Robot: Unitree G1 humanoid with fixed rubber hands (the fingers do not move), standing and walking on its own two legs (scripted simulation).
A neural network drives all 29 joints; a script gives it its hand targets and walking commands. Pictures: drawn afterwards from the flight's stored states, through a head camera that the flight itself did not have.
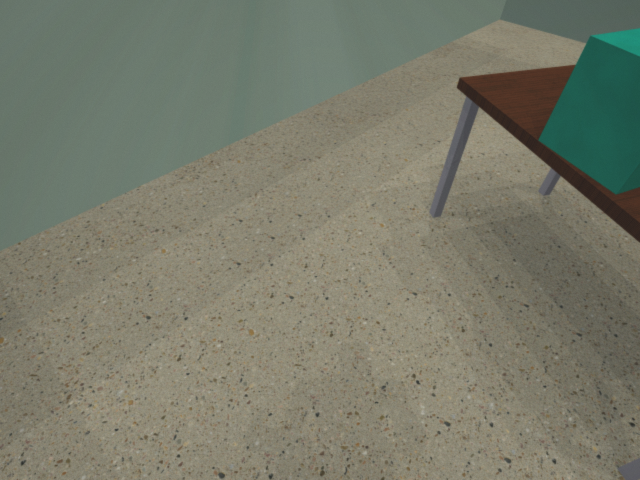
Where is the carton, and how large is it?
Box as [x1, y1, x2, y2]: [538, 28, 639, 193]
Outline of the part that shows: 639,28 591,35 589,37 538,139 614,193 619,193 639,186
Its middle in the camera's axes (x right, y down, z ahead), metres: +0.83 -0.34 +0.99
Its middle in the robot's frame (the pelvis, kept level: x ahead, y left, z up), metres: +0.98 -0.83 +0.02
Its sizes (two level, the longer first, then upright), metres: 0.282 0.264 0.285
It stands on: a table, 0.64 m high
